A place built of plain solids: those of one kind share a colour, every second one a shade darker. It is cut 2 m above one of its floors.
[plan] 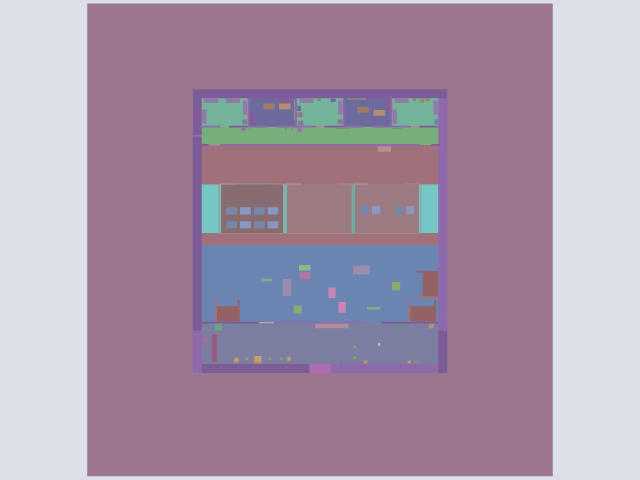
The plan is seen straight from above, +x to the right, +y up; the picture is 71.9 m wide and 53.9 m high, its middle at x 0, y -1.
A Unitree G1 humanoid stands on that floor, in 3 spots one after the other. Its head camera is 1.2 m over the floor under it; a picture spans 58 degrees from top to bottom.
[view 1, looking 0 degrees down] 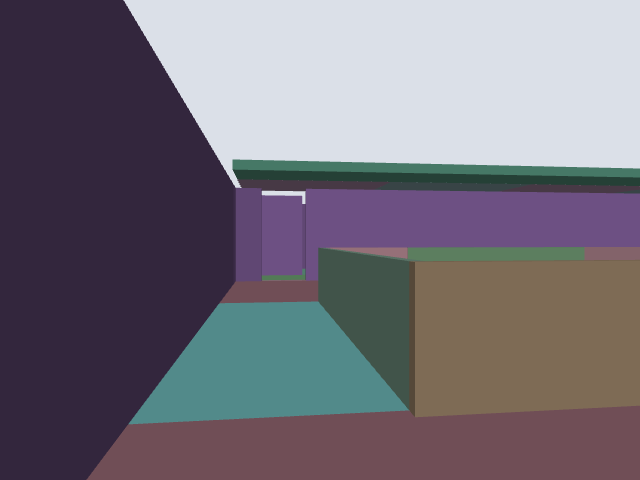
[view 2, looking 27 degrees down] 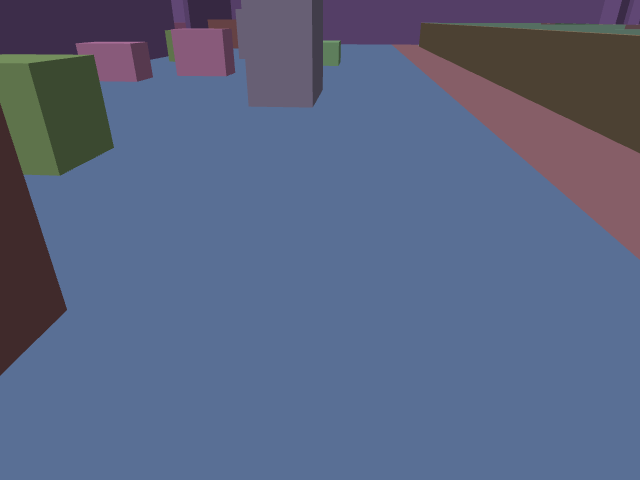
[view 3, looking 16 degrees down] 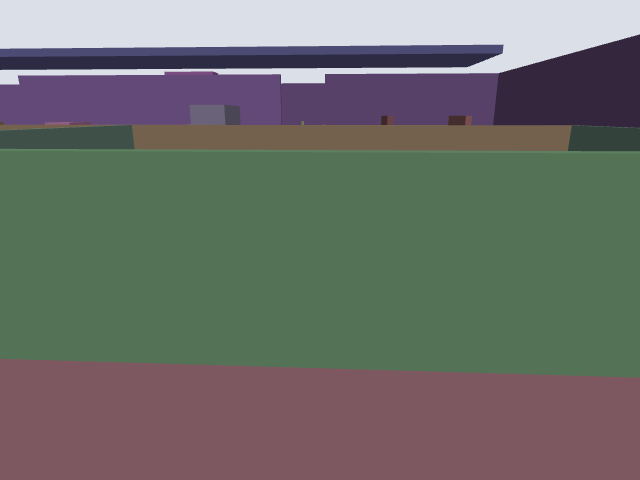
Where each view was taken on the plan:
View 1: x -12.38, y -3.17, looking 83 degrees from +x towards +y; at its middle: wall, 12.84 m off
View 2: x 12.38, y -3.17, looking -175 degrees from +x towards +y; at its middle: floor_yard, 2.64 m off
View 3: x -7.58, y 7.22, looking -87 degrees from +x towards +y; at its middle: rail_line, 1.96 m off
